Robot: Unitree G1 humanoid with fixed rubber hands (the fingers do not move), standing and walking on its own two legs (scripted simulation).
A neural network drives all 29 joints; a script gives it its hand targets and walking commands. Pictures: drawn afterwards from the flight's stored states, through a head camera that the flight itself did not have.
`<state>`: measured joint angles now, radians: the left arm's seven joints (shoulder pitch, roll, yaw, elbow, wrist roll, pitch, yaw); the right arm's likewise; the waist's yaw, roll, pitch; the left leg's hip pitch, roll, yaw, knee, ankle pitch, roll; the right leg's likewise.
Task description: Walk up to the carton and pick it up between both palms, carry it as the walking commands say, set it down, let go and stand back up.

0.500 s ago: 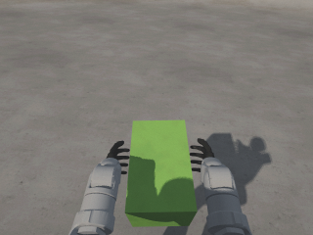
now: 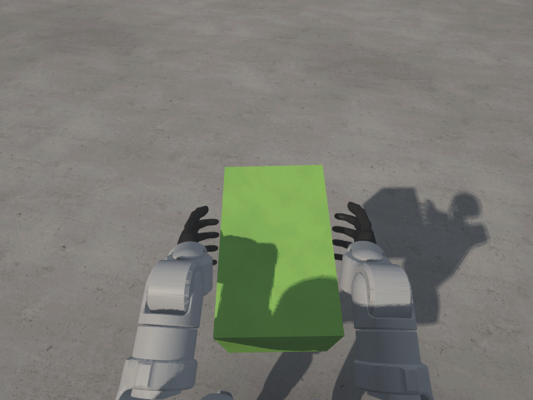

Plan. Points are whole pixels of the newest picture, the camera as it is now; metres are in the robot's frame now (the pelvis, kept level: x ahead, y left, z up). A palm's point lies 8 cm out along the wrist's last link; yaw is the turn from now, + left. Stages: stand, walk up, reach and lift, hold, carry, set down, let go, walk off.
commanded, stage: carry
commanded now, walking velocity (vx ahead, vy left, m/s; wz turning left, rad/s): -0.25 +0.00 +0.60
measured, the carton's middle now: (275, 258) +0.35 +0.00 -0.01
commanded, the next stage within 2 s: none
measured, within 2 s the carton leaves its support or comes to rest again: neither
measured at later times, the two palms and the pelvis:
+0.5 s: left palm (65, 389) +0.12 +0.21 +0.10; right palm (290, 307) +0.21 -0.02 +0.11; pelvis -0.13 -0.01 +0.02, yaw +16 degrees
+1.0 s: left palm out of the picture -0.03 +0.18 +0.09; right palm out of the picture +0.08 -0.03 +0.10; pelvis -0.25 -0.06 +0.01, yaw +24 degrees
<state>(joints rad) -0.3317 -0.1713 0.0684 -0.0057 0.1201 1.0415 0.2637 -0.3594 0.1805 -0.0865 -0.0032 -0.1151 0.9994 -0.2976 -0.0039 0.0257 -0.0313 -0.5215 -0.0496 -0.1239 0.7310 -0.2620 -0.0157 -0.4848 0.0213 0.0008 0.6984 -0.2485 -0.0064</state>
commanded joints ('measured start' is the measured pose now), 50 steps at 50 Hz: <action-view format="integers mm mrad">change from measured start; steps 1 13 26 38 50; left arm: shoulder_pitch -571 -608 -581 -606 -717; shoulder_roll -1012 -1050 -1105 -1025 -1118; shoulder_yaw -622 -589 -575 -511 -565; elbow -205 -271 -206 -277 -225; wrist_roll -428 -429 -454 -399 -435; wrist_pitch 21 175 212 186 191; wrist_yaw -384 -361 -358 -375 -375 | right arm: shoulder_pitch -482 -439 -418 -579 -524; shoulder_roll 1043 1102 1079 1113 1144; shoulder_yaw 647 559 502 638 503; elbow -133 -128 -157 -203 -71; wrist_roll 437 422 349 488 393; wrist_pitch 83 239 248 245 240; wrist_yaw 423 421 401 394 423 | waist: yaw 22 -9 -5 11 -4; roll -324 99 202 -243 146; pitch -437 -396 -493 -345 -392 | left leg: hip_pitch -82 365 417 -34 354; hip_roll -12 417 255 33 346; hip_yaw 142 -328 -232 221 -79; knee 354 -338 -464 154 -282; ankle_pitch -308 475 166 -162 548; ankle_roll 1 207 118 -23 172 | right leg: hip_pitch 291 -178 128 415 -41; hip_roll -445 -88 32 -247 -92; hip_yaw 381 54 -38 -12 -37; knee -329 526 -17 -167 367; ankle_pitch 348 -343 -276 630 -250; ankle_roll -197 83 51 -101 56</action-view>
